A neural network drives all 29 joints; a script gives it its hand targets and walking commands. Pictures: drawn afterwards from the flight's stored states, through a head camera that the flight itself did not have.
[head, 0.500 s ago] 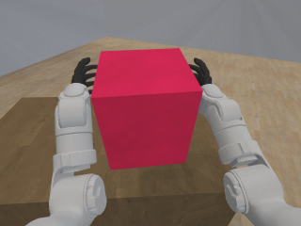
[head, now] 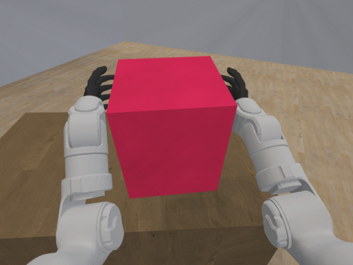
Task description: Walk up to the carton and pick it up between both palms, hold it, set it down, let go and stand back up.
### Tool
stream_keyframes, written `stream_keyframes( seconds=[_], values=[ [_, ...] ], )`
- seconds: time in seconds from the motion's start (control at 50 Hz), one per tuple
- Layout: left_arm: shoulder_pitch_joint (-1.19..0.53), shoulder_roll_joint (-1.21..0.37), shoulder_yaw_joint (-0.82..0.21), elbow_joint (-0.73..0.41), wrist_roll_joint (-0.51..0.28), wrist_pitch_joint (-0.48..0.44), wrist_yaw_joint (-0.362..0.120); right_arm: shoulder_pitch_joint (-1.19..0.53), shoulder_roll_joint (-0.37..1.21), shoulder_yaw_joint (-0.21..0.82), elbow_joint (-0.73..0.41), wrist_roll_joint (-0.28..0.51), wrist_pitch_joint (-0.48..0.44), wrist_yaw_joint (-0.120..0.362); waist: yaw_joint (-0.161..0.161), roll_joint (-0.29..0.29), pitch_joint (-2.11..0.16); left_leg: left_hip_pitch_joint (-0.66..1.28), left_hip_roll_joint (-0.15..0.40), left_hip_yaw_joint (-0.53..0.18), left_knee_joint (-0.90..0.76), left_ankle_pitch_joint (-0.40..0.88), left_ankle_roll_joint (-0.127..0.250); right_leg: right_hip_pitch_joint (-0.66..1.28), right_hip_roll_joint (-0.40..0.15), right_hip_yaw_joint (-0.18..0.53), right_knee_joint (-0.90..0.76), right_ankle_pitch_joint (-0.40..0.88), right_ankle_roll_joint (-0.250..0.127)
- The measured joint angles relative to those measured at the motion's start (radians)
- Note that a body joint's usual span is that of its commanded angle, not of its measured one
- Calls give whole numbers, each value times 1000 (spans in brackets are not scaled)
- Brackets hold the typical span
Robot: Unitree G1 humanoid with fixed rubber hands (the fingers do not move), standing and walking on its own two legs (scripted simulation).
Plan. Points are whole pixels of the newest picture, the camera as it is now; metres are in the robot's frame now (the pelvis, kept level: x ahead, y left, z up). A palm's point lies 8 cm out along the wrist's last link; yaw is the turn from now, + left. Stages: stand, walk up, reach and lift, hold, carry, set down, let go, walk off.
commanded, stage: hold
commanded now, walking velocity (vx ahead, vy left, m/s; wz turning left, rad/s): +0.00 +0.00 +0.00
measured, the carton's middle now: (169, 127) +0.37 +0.01 +0.19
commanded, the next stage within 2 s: set down in 0.48 s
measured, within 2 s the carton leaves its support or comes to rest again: neither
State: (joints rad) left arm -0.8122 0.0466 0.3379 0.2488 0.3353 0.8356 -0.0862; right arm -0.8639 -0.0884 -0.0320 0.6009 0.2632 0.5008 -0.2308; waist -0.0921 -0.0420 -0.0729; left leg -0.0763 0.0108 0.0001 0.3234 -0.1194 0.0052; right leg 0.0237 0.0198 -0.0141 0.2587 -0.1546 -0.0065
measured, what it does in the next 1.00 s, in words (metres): stands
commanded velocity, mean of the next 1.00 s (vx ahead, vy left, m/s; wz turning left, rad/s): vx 0.00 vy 0.00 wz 0.00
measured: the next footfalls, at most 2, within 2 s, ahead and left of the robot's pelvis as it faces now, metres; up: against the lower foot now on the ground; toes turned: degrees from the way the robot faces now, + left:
none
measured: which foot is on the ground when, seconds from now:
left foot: down 0.00-1.00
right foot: down 0.00-1.00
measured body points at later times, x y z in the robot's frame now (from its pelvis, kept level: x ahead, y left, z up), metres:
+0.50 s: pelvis +0.00 -0.01 +0.00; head -0.09 +0.02 +0.44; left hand +0.37 +0.16 +0.27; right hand +0.37 -0.15 +0.26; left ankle +0.05 +0.11 -0.75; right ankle +0.00 -0.12 -0.75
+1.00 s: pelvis +0.03 +0.01 +0.00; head -0.05 +0.04 +0.44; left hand +0.40 +0.17 +0.25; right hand +0.40 -0.14 +0.22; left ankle +0.05 +0.11 -0.75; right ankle +0.00 -0.12 -0.75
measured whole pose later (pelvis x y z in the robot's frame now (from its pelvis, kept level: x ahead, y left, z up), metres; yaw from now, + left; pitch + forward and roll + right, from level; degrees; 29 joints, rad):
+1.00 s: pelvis +0.03 +0.01 +0.00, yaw +1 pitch -12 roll +0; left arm -0.74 -0.01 0.38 0.21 0.44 0.63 -0.18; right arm -0.71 0.02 -0.11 0.59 0.10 0.19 -0.18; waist -0.10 -0.08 0.03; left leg 0.06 -0.01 0.00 0.31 -0.16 0.02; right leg 0.16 -0.01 -0.03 0.24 -0.20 0.01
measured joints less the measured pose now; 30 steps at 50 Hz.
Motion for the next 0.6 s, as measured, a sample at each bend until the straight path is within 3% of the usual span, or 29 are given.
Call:
stream_keyframes(
  seconds=[0.4, 0.5, 0.6],
  values=[
    [8, -15, 10, -28, -8, 6, 16, 3, -6, 9, -16, -5, 4, 5, 2, 7, 2, 8, 8, -1, -3, 2, -9, 3, 9, 0, 4, -1, -9],
    [-1, -7, 23, 1, -3, 8, 2, -4, 12, -9, 5, -24, 11, 4, 1, 5, -3, 9, 6, -7, -1, 1, -9, 6, 7, -5, 10, -6, -10],
    [-47, 11, 40, 80, -11, -26, -4, -26, 28, -46, 38, -42, -1, -2, -22, -3, 8, 8, -6, -23, -5, 9, -3, 9, -3, -24, 11, -9, -5]
  ],
)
